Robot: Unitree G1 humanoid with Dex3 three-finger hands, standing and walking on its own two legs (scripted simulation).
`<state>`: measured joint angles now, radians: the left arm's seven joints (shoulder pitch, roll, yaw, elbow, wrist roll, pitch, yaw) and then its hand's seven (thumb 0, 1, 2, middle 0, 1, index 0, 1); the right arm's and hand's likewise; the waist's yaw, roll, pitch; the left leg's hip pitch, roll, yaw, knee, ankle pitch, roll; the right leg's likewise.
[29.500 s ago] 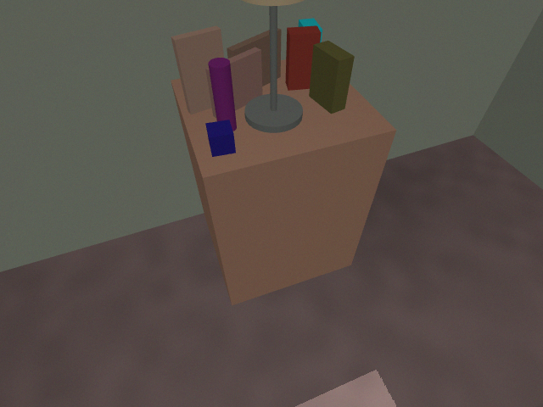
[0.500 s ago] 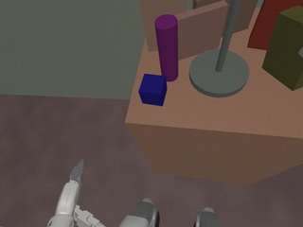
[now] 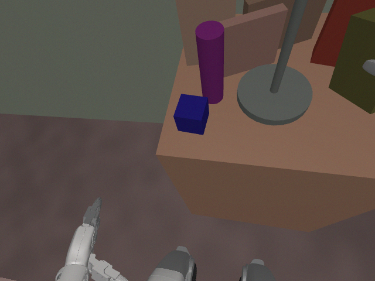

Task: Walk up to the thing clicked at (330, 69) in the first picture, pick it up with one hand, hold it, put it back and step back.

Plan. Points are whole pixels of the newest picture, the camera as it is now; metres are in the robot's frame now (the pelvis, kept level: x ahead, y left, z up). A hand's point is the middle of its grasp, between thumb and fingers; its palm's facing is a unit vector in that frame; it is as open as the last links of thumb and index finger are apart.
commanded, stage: open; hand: right
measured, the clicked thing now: (372, 62) +0.56 -0.25 +0.09
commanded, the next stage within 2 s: rest in 0.02 s
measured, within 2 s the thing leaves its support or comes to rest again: rests again in 1.36 s
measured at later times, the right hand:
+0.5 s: hand out of the picture +0.53 -0.29 +0.12, palm faces +0.30 +0.95 -0.01, open 9.9 cm
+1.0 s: hand out of the picture +0.53 -0.29 +0.13, palm faces +0.33 +0.94 -0.01, open 13.8 cm
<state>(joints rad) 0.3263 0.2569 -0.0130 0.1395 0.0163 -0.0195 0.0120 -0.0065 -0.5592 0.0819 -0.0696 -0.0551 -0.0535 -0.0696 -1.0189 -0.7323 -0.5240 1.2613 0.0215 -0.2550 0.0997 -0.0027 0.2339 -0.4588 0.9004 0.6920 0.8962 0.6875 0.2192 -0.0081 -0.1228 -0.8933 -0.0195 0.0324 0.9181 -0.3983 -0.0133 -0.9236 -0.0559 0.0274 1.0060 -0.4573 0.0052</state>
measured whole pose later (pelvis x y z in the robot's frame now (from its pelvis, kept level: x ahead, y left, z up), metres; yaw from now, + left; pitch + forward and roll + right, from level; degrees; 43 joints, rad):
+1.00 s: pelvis +0.00 -0.01 +0.01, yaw +0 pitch +20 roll +3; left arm 0.34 0.26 0.00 0.15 0.02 -0.01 0.02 -0.01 -0.56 0.07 -0.07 -0.06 -0.06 -0.08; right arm -1.02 -0.71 -0.50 1.25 0.02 -0.24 0.07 -0.01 0.18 -0.20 0.43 0.28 0.40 0.27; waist 0.21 0.00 -0.12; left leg -0.84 -0.01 0.02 0.87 -0.38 -0.02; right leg -0.87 -0.05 0.02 0.96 -0.44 0.00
